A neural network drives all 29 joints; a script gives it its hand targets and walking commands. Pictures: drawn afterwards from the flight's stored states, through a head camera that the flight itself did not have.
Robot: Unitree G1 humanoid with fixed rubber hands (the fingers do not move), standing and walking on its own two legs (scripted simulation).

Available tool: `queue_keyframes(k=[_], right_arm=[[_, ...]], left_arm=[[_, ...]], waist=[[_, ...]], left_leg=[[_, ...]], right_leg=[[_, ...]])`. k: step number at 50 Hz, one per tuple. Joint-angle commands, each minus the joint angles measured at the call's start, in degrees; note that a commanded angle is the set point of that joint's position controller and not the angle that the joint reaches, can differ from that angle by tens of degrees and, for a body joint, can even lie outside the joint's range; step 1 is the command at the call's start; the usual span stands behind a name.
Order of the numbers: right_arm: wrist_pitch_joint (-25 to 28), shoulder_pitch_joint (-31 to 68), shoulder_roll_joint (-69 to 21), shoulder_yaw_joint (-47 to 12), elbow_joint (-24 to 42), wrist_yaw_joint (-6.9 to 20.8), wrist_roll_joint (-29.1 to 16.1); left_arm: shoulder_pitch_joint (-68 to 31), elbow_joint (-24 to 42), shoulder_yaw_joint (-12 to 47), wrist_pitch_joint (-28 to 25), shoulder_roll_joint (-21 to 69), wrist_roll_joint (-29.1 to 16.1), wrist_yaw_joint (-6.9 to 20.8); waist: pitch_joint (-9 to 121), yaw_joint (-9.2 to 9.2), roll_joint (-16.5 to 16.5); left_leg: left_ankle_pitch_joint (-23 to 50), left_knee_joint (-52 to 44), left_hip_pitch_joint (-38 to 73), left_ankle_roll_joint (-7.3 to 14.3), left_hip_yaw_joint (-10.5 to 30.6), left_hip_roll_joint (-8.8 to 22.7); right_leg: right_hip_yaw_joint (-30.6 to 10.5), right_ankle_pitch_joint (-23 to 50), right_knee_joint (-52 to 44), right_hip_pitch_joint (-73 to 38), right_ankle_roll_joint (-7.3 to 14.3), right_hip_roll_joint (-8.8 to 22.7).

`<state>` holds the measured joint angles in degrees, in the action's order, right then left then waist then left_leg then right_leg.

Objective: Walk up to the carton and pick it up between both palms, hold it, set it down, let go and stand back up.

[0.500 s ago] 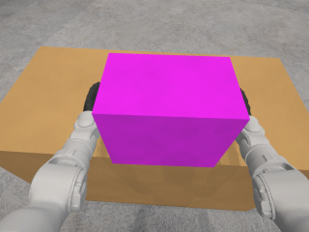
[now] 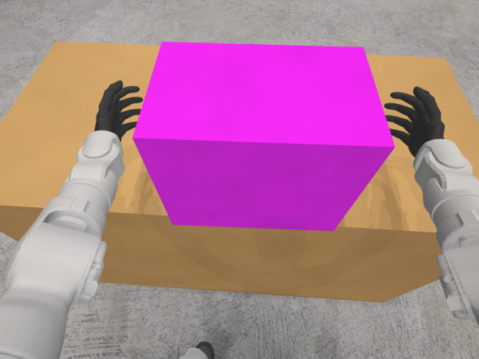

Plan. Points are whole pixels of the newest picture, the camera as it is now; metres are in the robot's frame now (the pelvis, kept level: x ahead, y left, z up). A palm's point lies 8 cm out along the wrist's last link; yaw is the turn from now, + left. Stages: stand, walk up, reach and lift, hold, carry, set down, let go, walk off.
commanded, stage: set down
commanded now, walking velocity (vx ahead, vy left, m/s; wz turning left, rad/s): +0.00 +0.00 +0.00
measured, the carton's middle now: (256, 146) +0.46 +0.02 +0.06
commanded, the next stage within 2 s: none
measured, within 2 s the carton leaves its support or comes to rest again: neither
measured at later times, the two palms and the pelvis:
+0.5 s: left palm (87, 77) +0.46 +0.26 +0.19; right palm (459, 77) +0.48 -0.24 +0.21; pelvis +0.02 +0.01 +0.02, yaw +0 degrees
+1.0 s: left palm (76, 109) +0.41 +0.26 +0.18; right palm (457, 120) +0.43 -0.24 +0.17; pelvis +0.02 +0.00 +0.03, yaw +2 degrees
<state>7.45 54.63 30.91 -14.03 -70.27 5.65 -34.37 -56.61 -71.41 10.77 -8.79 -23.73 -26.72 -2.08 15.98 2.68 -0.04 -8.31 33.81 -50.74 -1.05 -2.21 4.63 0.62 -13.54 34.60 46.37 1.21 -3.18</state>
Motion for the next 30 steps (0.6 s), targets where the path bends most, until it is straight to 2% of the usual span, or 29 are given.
queue_keyframes(k=[1,4,8,9,10,12,13,17,22,24,26,27,30], right_arm=[[0.31,30.90,13.56,4.42,11.56,-0.13,0.91],[-1.30,31.36,14.11,4.95,11.39,-1.21,1.26],[-3.24,30.94,14.49,6.48,10.88,-2.10,2.90],[-3.48,30.86,14.84,6.78,12.82,-2.13,2.71],[-3.90,30.96,14.95,7.22,12.59,-2.13,3.01],[-5.12,30.71,15.98,7.53,13.24,-2.04,2.55],[-5.90,31.01,15.62,7.26,12.29,-1.83,2.54],[-8.53,31.52,16.71,7.24,14.76,-1.26,1.75],[-11.94,32.32,19.19,8.98,18.12,-0.54,0.84],[-14.11,31.61,19.39,9.67,17.10,-0.46,1.27],[-16.08,31.62,19.52,9.76,17.26,-0.15,1.05],[-16.96,31.43,19.57,10.01,17.39,-0.02,1.15],[-18.78,31.96,19.13,10.84,20.96,0.14,1.63]], left_arm=[[-30.70,13.68,-2.70,1.54,-11.64,0.60,-0.18],[-29.85,14.47,-4.99,5.18,-12.36,2.64,0.13],[-29.06,15.19,-6.49,8.65,-11.78,4.91,0.04],[-28.96,17.51,-7.38,9.34,-12.42,5.18,-0.32],[-29.11,18.21,-7.32,10.09,-11.86,5.64,-0.47],[-29.19,21.27,-8.29,11.99,-11.98,6.45,-0.91],[-28.61,19.86,-8.55,13.15,-11.58,6.33,-0.96],[-29.04,25.97,-8.67,17.46,-11.30,5.70,-1.08],[-29.56,35.69,-10.08,23.54,-12.47,6.20,-1.64],[-28.59,37.30,-10.72,26.64,-12.46,6.50,-1.67],[-27.93,38.44,-11.37,29.53,-12.84,6.90,-1.55],[-27.96,39.60,-10.85,30.73,-12.00,7.09,-1.49],[-27.08,41.47,-12.88,33.19,-13.62,7.69,-1.55]], waist=[[44.28,-0.94,-2.93],[41.48,-0.99,-3.18],[37.58,-1.09,-2.57],[38.69,-0.45,-2.94],[38.34,-0.83,-2.65],[37.68,-0.29,-0.86],[35.35,-0.29,-2.04],[33.32,-0.51,-1.52],[34.00,-0.67,1.52],[31.26,-1.28,1.53],[28.83,-1.03,1.49],[28.51,-1.89,2.15],[27.27,-1.14,0.77]], left_leg=[[10.36,2.76,33.23,1.24,0.48,-3.24],[11.64,1.63,33.73,1.04,0.63,-3.57],[11.53,-1.05,36.01,0.81,0.90,-3.61],[13.49,-1.05,38.12,0.68,0.99,-3.44],[14.61,-1.23,39.72,0.36,1.13,-3.38],[15.42,-2.13,42.13,-0.14,1.03,-3.33],[14.60,-2.68,42.29,0.02,1.40,-3.31],[16.43,-3.97,45.73,-0.05,1.39,-3.26],[19.88,-4.33,50.94,-0.84,1.65,-3.12],[19.08,-5.41,51.92,-0.74,1.77,-3.27],[17.78,-6.60,52.49,-0.57,1.85,-3.24],[17.86,-7.05,52.96,-0.74,1.83,-3.33],[16.37,-8.42,51.77,-0.04,1.64,-3.54]], right_leg=[[2.03,16.77,-4.26,-10.32,-5.39,0.21],[1.58,21.92,-4.87,-15.05,-5.69,0.00],[1.94,22.09,-6.82,-17.20,-5.52,-0.30],[2.08,22.97,-7.06,-17.40,-5.57,-0.66],[2.18,23.71,-7.59,-17.23,-5.58,-0.92],[2.15,23.55,-8.72,-18.20,-5.06,-1.01],[2.54,22.61,-9.14,-17.38,-4.88,-1.27],[2.76,24.68,-10.48,-18.32,-4.73,-1.54],[2.67,26.69,-12.03,-19.06,-4.15,-1.68],[2.98,25.83,-12.94,-19.30,-3.99,-1.67],[2.90,24.64,-14.07,-19.85,-4.07,-1.65],[2.87,25.00,-14.30,-20.15,-4.02,-1.46],[2.41,24.24,-15.13,-23.09,-4.40,-1.21]])
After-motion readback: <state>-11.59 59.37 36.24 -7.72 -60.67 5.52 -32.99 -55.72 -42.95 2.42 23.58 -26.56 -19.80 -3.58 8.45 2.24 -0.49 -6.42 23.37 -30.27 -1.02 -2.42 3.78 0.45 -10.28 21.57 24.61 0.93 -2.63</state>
